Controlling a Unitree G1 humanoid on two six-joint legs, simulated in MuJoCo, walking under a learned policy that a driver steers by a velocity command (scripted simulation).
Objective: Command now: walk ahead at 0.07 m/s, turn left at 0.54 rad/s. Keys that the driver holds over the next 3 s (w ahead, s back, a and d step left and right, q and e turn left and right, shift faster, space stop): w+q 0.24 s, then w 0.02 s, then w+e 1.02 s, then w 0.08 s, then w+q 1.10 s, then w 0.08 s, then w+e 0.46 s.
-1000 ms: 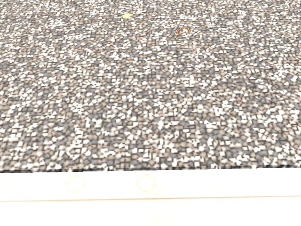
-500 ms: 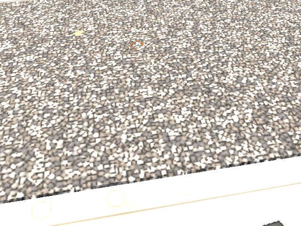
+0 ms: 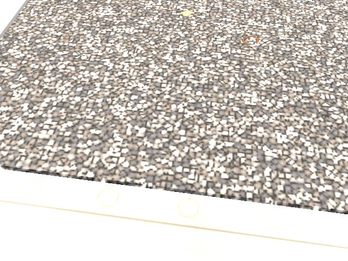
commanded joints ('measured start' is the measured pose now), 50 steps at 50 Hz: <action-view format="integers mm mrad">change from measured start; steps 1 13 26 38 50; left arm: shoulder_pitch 45 -138 -189 90 207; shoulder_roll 105 71 92 129 160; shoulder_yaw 32 20 -12 4 24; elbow -29 -47 -72 -25 41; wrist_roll -2 17 -11 -1 -17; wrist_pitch -12 -108 -133 -101 -64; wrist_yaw -8 -35 -91 -41 -6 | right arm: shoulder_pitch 137 188 248 87 -122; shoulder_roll -143 -148 -194 -101 -122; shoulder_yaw -57 -28 -36 6 -9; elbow -31 -14 91 -9 -53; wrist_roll -2 -17 -10 -48 -18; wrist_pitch -7 -109 -101 -168 -191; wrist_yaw -12 -47 -33 -16 -3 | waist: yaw -39 -54 -83 -29 -7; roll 24 140 145 -46 -99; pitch -151 -42 -7 -50 -54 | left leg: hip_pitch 295 260 397 -320 -13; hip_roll -23 128 212 46 -46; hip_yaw -45 -375 -239 -89 -109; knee -256 -514 -411 315 -235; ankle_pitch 157 30 504 92 314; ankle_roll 85 229 204 -26 25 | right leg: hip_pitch -98 -425 -254 149 184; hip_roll -117 63 84 -75 -60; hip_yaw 26 185 86 467 528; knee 127 242 -26 -337 -142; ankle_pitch -15 211 122 338 411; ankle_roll -82 24 -103 -316 -180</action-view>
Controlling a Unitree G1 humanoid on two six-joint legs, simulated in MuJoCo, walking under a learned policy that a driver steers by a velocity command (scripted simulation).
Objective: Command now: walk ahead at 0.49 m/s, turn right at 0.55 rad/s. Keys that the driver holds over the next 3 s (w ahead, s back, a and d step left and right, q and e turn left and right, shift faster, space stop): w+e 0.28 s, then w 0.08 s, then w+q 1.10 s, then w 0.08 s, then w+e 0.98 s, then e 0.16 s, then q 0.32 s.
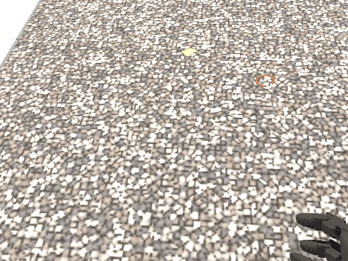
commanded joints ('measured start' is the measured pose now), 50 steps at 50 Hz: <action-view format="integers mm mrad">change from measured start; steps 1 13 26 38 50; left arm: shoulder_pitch -54 -165 -231 -216 -131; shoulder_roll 149 59 131 83 204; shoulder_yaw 40 11 32 31 73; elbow -68 -179 -202 -88 -7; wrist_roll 6 13 24 52 7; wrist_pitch -1 24 -34 -82 -24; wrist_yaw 2 -21 -57 -30 -4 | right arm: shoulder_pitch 126 207 324 277 43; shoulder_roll -167 -123 -224 -73 -88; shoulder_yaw -73 -74 -80 -53 -51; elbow -36 73 211 146 10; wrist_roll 1 -5 41 27 17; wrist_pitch -22 -8 51 88 88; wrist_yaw -11 -15 -14 -22 41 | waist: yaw -146 -112 -32 -119 -77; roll -144 46 32 -110 -97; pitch -104 7 -80 -3 34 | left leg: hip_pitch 329 411 524 -106 -40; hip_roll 3 273 235 154 61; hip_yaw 26 -50 89 -17 164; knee -53 -335 -35 607 173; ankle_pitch -44 -68 375 -199 -181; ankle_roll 67 246 163 5 118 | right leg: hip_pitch -85 -676 -219 -134 110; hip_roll -200 -230 -99 -373 -410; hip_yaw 157 -115 -258 -189 -419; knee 143 710 99 -242 -77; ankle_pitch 598 132 294 408 794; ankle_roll -57 91 -14 -130 -54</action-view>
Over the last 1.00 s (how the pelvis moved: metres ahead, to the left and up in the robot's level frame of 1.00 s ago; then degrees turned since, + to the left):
0.42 0.02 0.00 -7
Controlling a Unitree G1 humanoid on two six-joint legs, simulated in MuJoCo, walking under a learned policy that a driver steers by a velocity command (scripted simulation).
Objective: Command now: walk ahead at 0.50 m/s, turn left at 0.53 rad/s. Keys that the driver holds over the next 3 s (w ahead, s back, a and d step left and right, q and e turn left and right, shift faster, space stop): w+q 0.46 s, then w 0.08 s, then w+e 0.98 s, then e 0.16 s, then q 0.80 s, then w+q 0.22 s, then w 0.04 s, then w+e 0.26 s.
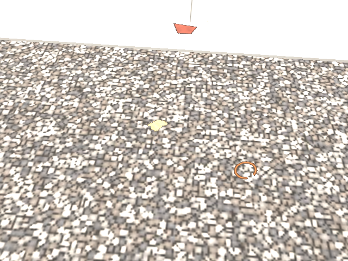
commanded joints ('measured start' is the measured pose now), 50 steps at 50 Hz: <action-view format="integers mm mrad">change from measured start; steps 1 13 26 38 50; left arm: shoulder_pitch -46 -145 -284 -43 25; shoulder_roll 217 98 120 125 68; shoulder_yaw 54 0 6 4 -9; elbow -56 -163 -203 -115 -115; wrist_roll -16 32 10 -4 0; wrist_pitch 12 -35 -72 -30 9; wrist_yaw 10 -2 -37 -19 2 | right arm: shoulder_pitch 31 153 261 97 176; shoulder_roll -124 -174 -167 -71 -190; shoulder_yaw -47 -64 -67 -14 -60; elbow -79 -68 -2 -93 -82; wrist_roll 0 -10 -1 -34 -26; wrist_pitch -5 -53 -16 -75 -101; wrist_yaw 6 -48 -79 -56 -61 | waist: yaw -91 -62 -88 -60 -171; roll -108 -8 101 -133 -58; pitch -27 -72 -53 -57 -176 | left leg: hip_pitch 117 418 509 1 675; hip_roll -78 72 58 -33 71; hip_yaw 80 -345 -420 -84 -222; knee -11 -442 -233 214 -237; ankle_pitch -125 179 97 -262 -75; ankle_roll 62 255 131 -68 24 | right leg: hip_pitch -10 -717 -484 -241 -481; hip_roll -287 -92 7 -164 -33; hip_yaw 54 336 324 626 563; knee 163 750 199 -50 386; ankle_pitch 925 120 327 339 125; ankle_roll -143 14 -44 -293 -122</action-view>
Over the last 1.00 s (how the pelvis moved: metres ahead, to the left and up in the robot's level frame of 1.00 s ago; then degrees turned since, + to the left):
0.52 -0.07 0.00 2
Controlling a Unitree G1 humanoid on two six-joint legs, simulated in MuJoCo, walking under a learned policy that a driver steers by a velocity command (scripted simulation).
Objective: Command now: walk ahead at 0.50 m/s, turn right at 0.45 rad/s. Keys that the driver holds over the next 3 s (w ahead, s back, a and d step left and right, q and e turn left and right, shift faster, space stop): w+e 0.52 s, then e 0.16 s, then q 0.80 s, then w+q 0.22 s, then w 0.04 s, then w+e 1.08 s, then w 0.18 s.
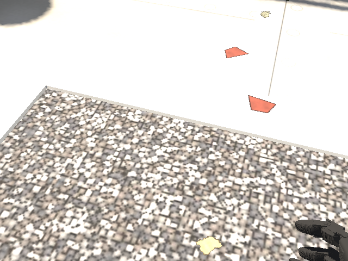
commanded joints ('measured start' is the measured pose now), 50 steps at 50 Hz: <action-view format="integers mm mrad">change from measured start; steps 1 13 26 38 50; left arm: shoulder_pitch -12 -253 -59 -269 -169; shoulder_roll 1 42 343 135 107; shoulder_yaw -15 3 102 26 4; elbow -128 -200 -211 -208 -112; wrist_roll -3 4 -9 23 55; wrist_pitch -28 7 22 8 13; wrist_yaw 3 -30 -33 6 25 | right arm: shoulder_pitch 343 203 388 198 220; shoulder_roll -282 -150 -76 -97 -232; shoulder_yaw -101 -76 -37 -26 -77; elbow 14 96 79 81 36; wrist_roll -19 -10 -33 -17 -14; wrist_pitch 9 -2 28 44 62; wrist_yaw -22 -13 -21 -23 0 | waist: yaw -193 -137 -69 -127 -118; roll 235 53 -298 -87 199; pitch -267 34 -264 -124 -200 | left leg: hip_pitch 727 325 -273 -81 385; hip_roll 383 249 13 66 306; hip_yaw -479 31 222 44 -371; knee -96 -308 815 388 -11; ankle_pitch -265 142 -435 4 668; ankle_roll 207 187 -30 -83 314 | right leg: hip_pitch -539 -621 490 -147 -330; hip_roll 3 -186 -338 -182 33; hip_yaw -45 -107 396 -54 -193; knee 481 453 24 -123 476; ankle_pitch -137 294 103 882 -26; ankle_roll -20 38 -356 -221 31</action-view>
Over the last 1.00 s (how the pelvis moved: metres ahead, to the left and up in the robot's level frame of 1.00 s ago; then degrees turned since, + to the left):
0.54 0.11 0.00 11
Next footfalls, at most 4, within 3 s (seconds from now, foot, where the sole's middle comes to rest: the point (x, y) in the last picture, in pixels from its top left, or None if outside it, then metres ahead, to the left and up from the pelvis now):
0.50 right None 0.37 -0.19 -0.77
0.94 left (215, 234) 0.60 -0.06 -0.77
1.32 right None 0.48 -0.27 -0.77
1.78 left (199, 252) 0.53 0.00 -0.77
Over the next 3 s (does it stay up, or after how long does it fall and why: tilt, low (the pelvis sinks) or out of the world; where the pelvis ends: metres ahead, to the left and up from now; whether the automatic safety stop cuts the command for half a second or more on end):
stays up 1.12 -0.15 0.01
